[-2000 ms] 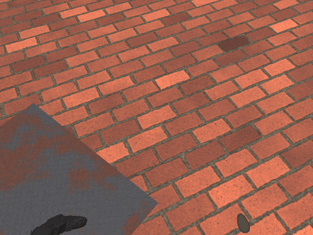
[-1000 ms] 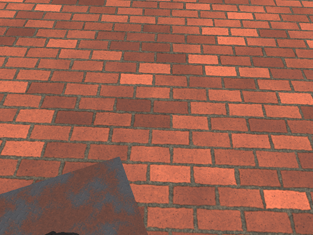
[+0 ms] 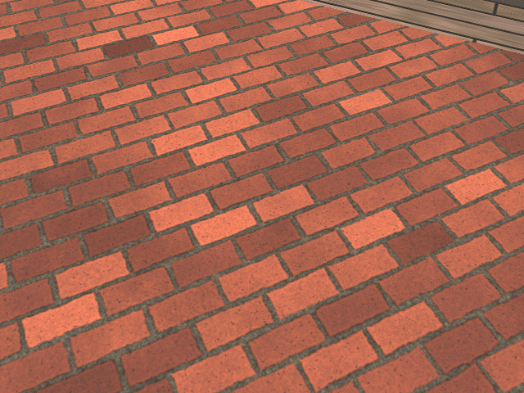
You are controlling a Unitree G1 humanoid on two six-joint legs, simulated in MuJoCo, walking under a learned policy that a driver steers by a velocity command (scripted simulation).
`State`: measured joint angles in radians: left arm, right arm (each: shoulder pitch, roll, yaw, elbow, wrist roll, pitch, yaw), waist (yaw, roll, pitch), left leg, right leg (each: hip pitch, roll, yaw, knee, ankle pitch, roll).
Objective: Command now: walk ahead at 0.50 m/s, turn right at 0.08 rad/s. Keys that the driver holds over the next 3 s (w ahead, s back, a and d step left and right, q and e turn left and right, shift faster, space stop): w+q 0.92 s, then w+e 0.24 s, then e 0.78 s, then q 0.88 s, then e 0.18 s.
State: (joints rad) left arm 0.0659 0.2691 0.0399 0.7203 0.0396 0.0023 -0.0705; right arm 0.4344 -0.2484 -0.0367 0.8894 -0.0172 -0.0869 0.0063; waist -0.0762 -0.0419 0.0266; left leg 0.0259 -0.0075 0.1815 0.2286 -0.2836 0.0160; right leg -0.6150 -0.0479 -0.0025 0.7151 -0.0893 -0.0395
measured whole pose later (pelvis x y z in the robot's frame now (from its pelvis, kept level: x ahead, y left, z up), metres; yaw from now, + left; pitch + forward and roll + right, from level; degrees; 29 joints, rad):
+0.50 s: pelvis +0.25 -0.01 +0.00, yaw +13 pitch +1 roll -2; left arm 0.40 0.23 0.05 0.93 0.02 -0.09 0.01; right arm 0.12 -0.24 -0.05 0.81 -0.03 0.00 0.07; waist 0.04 0.03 0.04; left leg -0.63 0.08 0.06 0.75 -0.03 0.06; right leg 0.06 0.02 -0.26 0.23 -0.30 -0.02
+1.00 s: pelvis +0.50 +0.10 +0.00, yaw +30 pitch +1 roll +0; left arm 0.10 0.26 0.04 0.76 0.04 -0.02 -0.02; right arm 0.40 -0.26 -0.07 0.87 0.00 -0.05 0.01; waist -0.06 -0.04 0.04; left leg -0.04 -0.15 -0.10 0.26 -0.23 0.12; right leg -0.65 -0.11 0.02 0.77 -0.05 0.05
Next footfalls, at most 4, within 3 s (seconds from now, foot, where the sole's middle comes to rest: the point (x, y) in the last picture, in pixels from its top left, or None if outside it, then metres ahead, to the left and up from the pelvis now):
0.10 right None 0.20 -0.11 -0.78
0.62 left None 0.45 0.14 -0.78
1.18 right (198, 276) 0.81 0.14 -0.78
1.78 left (131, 271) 0.84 0.33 -0.78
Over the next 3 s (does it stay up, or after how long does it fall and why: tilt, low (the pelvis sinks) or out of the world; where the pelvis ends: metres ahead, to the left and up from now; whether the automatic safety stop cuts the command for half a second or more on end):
stays up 0.73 0.24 0.00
